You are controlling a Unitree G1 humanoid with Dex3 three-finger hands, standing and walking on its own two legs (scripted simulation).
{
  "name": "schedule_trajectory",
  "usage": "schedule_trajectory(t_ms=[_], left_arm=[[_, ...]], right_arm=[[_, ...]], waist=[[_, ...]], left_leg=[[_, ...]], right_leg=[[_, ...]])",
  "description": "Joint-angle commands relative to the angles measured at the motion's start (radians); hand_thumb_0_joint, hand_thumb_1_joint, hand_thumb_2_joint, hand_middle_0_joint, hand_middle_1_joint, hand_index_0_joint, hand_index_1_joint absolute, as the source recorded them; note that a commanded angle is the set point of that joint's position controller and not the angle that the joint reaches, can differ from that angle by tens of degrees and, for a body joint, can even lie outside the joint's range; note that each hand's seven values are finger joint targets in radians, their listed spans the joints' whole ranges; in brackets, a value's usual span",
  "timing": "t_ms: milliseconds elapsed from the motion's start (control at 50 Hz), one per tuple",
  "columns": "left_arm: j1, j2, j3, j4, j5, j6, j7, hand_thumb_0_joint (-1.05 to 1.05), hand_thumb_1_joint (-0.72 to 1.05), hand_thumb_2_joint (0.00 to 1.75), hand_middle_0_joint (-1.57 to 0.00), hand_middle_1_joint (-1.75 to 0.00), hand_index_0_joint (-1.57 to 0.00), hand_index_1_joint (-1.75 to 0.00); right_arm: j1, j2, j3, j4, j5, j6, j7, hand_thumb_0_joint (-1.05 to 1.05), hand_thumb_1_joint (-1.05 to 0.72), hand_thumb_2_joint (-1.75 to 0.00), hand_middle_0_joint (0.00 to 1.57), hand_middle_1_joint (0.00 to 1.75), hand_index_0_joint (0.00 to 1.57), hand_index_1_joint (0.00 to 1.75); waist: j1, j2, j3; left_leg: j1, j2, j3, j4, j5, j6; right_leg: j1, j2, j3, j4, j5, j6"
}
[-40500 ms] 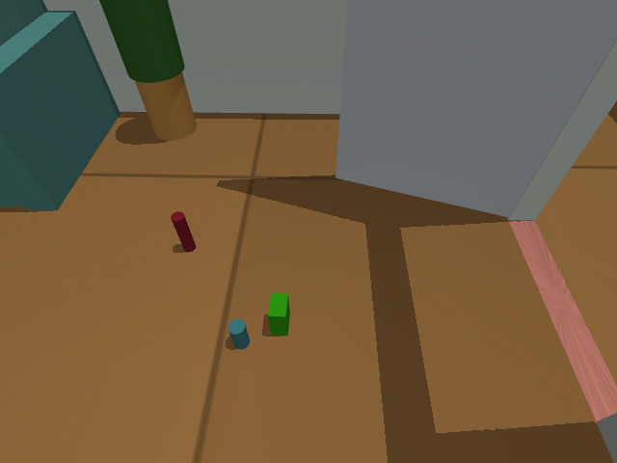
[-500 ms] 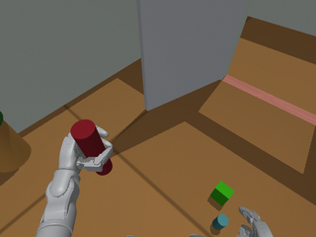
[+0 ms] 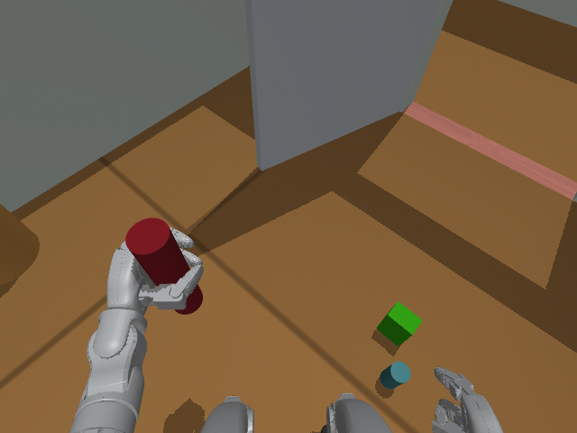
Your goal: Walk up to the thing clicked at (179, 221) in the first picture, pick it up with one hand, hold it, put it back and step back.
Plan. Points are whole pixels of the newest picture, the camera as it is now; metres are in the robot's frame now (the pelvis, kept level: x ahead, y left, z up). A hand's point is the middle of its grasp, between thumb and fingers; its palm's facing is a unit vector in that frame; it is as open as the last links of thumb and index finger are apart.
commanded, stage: crouch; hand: left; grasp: from the side
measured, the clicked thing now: (171, 272) +0.33 +0.17 +0.01
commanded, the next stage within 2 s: lower in 1.58 s
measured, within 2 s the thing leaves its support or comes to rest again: neither
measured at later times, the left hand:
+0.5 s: hand (201, 316) +0.34 +0.18 -0.23, palm faces +0.00 -1.00 -0.02, open 6.8 cm
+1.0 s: hand (212, 334) +0.35 +0.18 -0.40, palm faces +0.01 -1.00 -0.02, open 6.8 cm
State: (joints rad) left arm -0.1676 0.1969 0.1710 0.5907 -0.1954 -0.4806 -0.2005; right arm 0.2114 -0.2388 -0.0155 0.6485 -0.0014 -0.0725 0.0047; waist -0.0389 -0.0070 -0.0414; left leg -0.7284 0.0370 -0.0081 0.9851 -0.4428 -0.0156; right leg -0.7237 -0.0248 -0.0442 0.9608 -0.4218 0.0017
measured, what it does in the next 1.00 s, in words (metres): lowers itself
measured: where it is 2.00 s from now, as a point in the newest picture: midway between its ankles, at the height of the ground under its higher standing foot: outside the picture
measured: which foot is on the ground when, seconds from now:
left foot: down 0.00-1.00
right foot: down 0.00-1.00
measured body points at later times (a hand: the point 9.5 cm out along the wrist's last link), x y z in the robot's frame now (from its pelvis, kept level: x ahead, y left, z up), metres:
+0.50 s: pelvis -0.04 +0.00 -0.20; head +0.13 +0.02 +0.21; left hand +0.34 +0.23 -0.23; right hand +0.12 -0.26 -0.33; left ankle +0.02 +0.13 -0.68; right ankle +0.03 -0.12 -0.68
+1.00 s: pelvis -0.08 +0.00 -0.35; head +0.12 +0.04 +0.05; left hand +0.35 +0.24 -0.39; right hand +0.04 -0.27 -0.48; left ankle +0.02 +0.13 -0.68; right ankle +0.03 -0.12 -0.68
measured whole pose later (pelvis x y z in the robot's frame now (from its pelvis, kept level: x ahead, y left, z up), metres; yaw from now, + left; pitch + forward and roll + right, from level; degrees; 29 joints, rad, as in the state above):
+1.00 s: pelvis -0.08 +0.00 -0.35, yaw -3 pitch +30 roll -4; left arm -0.59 0.34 0.36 1.04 -0.11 -0.80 -0.24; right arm 0.08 -0.28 0.03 0.72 -0.10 -0.05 0.10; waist -0.11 -0.03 -0.10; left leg -2.16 0.01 -0.08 2.31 -0.67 -0.02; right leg -2.14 -0.04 -0.04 2.26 -0.64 0.00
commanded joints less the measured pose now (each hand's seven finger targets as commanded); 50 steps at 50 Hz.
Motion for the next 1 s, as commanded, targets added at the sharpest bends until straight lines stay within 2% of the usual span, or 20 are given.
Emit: schedule_trajectory(t_ms=[0,20,60,80,120,140,220,260,340,360,420,500,560,600,720,800,840,880,900,980], left_arm=[[-0.257,0.127,0.068,-0.102,-0.009,-0.157,-0.023,0.00,0.44,1.22,-1.33,-1.39,-1.34,-1.38],[-0.281,0.130,0.055,-0.088,0.000,-0.176,-0.028,0.00,0.43,1.21,-1.33,-1.39,-1.35,-1.38],[-0.281,0.147,0.087,-0.042,-0.004,-0.214,-0.037,0.00,0.41,1.21,-1.35,-1.40,-1.36,-1.39],[-0.289,0.134,0.075,-0.034,-0.006,-0.233,-0.044,0.00,0.42,1.23,-1.36,-1.41,-1.37,-1.40],[-0.306,0.133,0.084,0.006,-0.012,-0.264,-0.055,0.00,0.43,1.22,-1.37,-1.41,-1.38,-1.40],[-0.322,0.115,0.058,0.003,-0.016,-0.282,-0.068,0.00,0.43,1.23,-1.37,-1.41,-1.38,-1.40],[-0.353,0.160,0.086,0.037,-0.003,-0.322,-0.076,0.00,0.43,1.23,-1.36,-1.40,-1.37,-1.39],[-0.380,0.197,0.135,0.042,-0.005,-0.338,-0.063,0.00,0.43,1.26,-1.37,-1.41,-1.37,-1.41],[-0.418,0.185,0.128,0.066,-0.008,-0.350,-0.065,0.00,0.48,1.28,-1.34,-1.39,-1.33,-1.40],[-0.409,0.213,0.160,0.079,-0.003,-0.352,-0.065,0.00,0.49,1.29,-1.34,-1.40,-1.34,-1.41],[-0.469,0.188,0.132,0.097,0.005,-0.359,-0.078,0.00,0.53,1.31,-1.35,-1.42,-1.35,-1.42],[-0.513,0.192,0.146,0.153,0.016,-0.372,-0.077,0.00,0.52,1.30,-1.32,-1.40,-1.32,-1.41],[-0.560,0.233,0.177,0.151,0.035,-0.390,-0.068,0.00,0.53,1.29,-1.31,-1.40,-1.31,-1.40],[-0.555,0.214,0.170,0.185,0.038,-0.392,-0.060,0.00,0.49,1.30,-1.31,-1.40,-1.31,-1.40],[-0.672,0.281,0.205,0.175,0.055,-0.406,-0.049,0.00,0.50,1.31,-1.31,-1.40,-1.31,-1.41],[-0.674,0.284,0.209,0.227,0.069,-0.399,-0.042,0.00,0.50,1.31,-1.31,-1.40,-1.31,-1.40],[-0.699,0.277,0.195,0.249,0.070,-0.395,-0.043,0.00,0.49,1.31,-1.31,-1.39,-1.31,-1.40],[-0.691,0.299,0.226,0.264,0.063,-0.395,-0.037,0.00,0.50,1.31,-1.31,-1.39,-1.31,-1.40],[-0.712,0.290,0.206,0.247,0.067,-0.396,-0.040,0.00,0.49,1.31,-1.32,-1.40,-1.32,-1.40],[-0.664,0.313,0.225,0.288,0.074,-0.392,-0.040,0.00,0.49,1.31,-1.32,-1.40,-1.32,-1.40]], right_arm=[[0.006,-0.145,-0.065,-0.095,-0.010,-0.046,-0.001,0.00,-0.87,-0.90,0.20,0.30,0.20,0.30],[0.007,-0.147,-0.063,-0.090,-0.013,-0.048,0.003,0.00,-0.88,-0.90,0.20,0.30,0.20,0.30],[-0.001,-0.153,-0.062,-0.101,-0.017,-0.048,0.008,0.00,-0.88,-0.90,0.20,0.30,0.20,0.30],[-0.002,-0.156,-0.063,-0.098,-0.021,-0.050,0.011,0.00,-0.88,-0.90,0.20,0.30,0.20,0.30],[-0.010,-0.164,-0.061,-0.103,-0.023,-0.051,0.016,0.00,-0.88,-0.90,0.20,0.30,0.20,0.30],[-0.011,-0.171,-0.063,-0.102,-0.024,-0.054,0.020,0.00,-0.88,-0.90,0.20,0.30,0.20,0.30],[-0.004,-0.188,-0.061,-0.091,-0.033,-0.050,0.025,0.00,-0.88,-0.90,0.20,0.30,0.20,0.30],[-0.007,-0.185,-0.057,-0.088,-0.038,-0.046,0.030,0.00,-0.89,-0.90,0.20,0.30,0.20,0.30],[-0.009,-0.195,-0.060,-0.072,-0.048,-0.037,0.041,0.00,-0.89,-0.91,0.20,0.30,0.20,0.30],[-0.007,-0.201,-0.062,-0.066,-0.050,-0.037,0.043,0.00,-0.89,-0.91,0.20,0.30,0.20,0.30],[-0.018,-0.200,-0.062,-0.055,-0.058,-0.030,0.053,0.00,-0.89,-0.91,0.20,0.30,0.20,0.30],[-0.029,-0.200,-0.057,-0.040,-0.068,-0.029,0.064,0.00,-0.89,-0.90,0.20,0.30,0.20,0.30],[-0.031,-0.208,-0.052,-0.033,-0.080,-0.029,0.070,0.00,-0.88,-0.90,0.20,0.30,0.20,0.30],[-0.046,-0.206,-0.050,-0.036,-0.080,-0.027,0.075,0.00,-0.89,-0.90,0.20,0.30,0.20,0.30],[-0.047,-0.223,-0.046,-0.011,-0.090,-0.020,0.075,0.00,-0.89,-0.90,0.20,0.30,0.20,0.30],[-0.045,-0.238,-0.040,-0.005,-0.092,-0.013,0.077,0.00,-0.89,-0.91,0.20,0.30,0.20,0.30],[-0.057,-0.239,-0.038,0.003,-0.096,-0.011,0.077,0.00,-0.88,-0.90,0.20,0.30,0.20,0.30],[-0.051,-0.245,-0.032,0.006,-0.096,-0.008,0.079,0.00,-0.89,-0.90,0.20,0.30,0.20,0.30],[-0.065,-0.251,-0.030,-0.003,-0.100,-0.009,0.080,0.00,-0.88,-0.90,0.20,0.30,0.20,0.30],[-0.066,-0.268,-0.023,0.001,-0.102,0.000,0.084,0.00,-0.88,-0.90,0.20,0.30,0.20,0.30]], waist=[[-0.008,0.009,-0.348],[-0.014,0.020,-0.348],[-0.004,0.038,-0.376],[-0.004,0.045,-0.432],[-0.009,0.043,-0.436],[-0.017,0.042,-0.472],[-0.006,0.075,-0.576],[0.004,0.045,-0.621],[-0.010,0.025,-0.704],[-0.004,0.023,-0.721],[-0.027,0.043,-0.722],[-0.035,0.040,-0.704],[-0.033,0.069,-0.756],[-0.032,0.057,-0.725],[-0.048,0.095,-0.739],[-0.058,0.104,-0.729],[-0.062,0.099,-0.668],[-0.058,0.074,-0.663],[-0.066,0.094,-0.663],[-0.064,0.092,-0.631]], left_leg=[[0.001,-0.034,-0.009,0.012,0.134,0.027],[-0.045,-0.035,-0.016,0.042,0.113,0.024],[-0.120,-0.038,-0.022,0.107,0.076,0.021],[-0.139,-0.037,-0.028,0.146,0.092,0.021],[-0.242,-0.040,-0.032,0.212,0.048,0.022],[-0.258,-0.039,-0.038,0.247,0.059,0.022],[-0.350,-0.040,-0.044,0.378,0.098,0.020],[-0.448,-0.040,-0.037,0.452,0.092,0.027],[-0.556,-0.043,-0.032,0.579,0.123,0.035],[-0.575,-0.044,-0.033,0.608,0.131,0.038],[-0.630,-0.044,-0.036,0.664,0.081,0.034],[-0.761,-0.044,-0.029,0.738,-0.039,0.029],[-0.787,-0.047,-0.026,0.800,-0.045,0.027],[-0.854,-0.049,-0.018,0.821,-0.119,0.025],[-0.935,-0.051,-0.005,0.920,-0.166,0.029],[-0.962,-0.052,-0.011,0.958,-0.184,0.028],[-1.024,-0.053,-0.003,0.981,-0.262,0.033],[-1.060,-0.054,-0.003,1.003,-0.278,0.036],[-1.060,-0.055,-0.005,1.015,-0.277,0.036],[-1.102,-0.053,-0.014,1.043,-0.280,0.033]], right_leg=[[-0.006,0.026,0.020,0.002,0.165,-0.022],[-0.061,0.029,0.015,0.045,0.140,-0.027],[-0.137,0.029,0.011,0.115,0.100,-0.030],[-0.175,0.029,0.010,0.155,0.107,-0.031],[-0.256,0.026,0.017,0.221,0.066,-0.032],[-0.296,0.026,0.016,0.260,0.070,-0.033],[-0.433,0.026,0.014,0.402,0.078,-0.038],[-0.442,0.022,0.037,0.445,0.077,-0.031],[-0.503,0.022,0.053,0.540,0.115,-0.025],[-0.526,0.022,0.053,0.567,0.121,-0.027],[-0.629,0.026,0.041,0.633,0.069,-0.032],[-0.725,0.024,0.035,0.709,-0.040,-0.035],[-0.785,0.023,0.020,0.788,-0.047,-0.037],[-0.828,0.024,0.015,0.810,-0.109,-0.039],[-0.931,0.021,-0.008,0.918,-0.133,-0.037],[-0.998,0.021,-0.034,0.982,-0.142,-0.040],[-1.046,0.024,-0.034,0.989,-0.207,-0.038],[-1.049,0.024,-0.042,1.007,-0.224,-0.035],[-1.066,0.024,-0.048,1.020,-0.215,-0.034],[-1.101,0.026,-0.065,1.067,-0.215,-0.035]])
